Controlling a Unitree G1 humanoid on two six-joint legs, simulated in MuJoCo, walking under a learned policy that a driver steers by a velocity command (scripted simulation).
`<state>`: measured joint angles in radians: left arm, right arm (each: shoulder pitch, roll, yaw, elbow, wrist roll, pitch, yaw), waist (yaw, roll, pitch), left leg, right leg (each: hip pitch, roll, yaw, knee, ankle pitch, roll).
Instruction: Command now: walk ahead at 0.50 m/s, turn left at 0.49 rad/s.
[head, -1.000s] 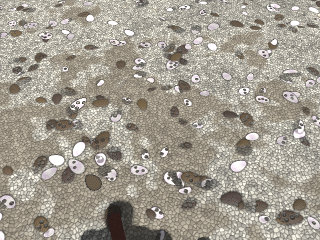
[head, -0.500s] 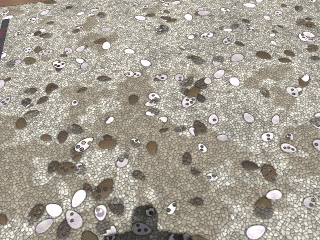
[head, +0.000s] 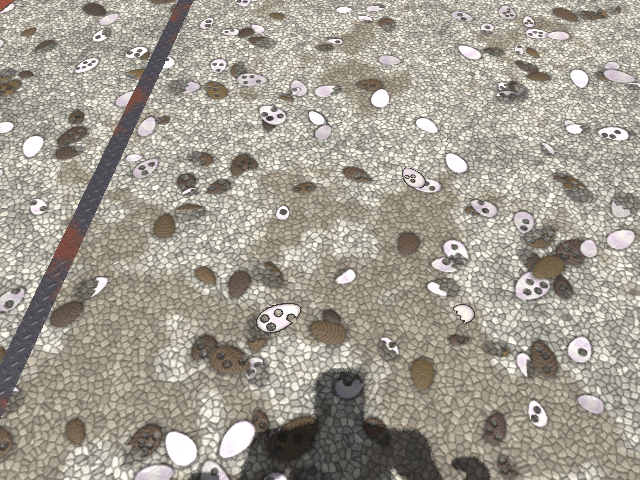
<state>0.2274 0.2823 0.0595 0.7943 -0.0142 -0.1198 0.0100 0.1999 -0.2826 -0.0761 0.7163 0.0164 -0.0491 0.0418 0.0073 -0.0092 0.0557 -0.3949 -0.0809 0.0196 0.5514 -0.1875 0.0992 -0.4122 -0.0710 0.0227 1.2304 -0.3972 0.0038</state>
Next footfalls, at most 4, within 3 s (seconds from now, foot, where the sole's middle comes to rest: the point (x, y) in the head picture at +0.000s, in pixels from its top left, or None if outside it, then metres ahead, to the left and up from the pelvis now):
0.44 right None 0.42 -0.14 -0.77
0.90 left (330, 351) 0.72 0.00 -0.77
1.36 right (471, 312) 0.83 -0.33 -0.77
1.86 left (375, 205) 1.16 -0.12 -0.77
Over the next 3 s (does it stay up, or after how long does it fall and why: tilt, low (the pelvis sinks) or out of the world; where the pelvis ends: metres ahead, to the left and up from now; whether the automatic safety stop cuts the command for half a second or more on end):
stays up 1.65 -0.27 0.00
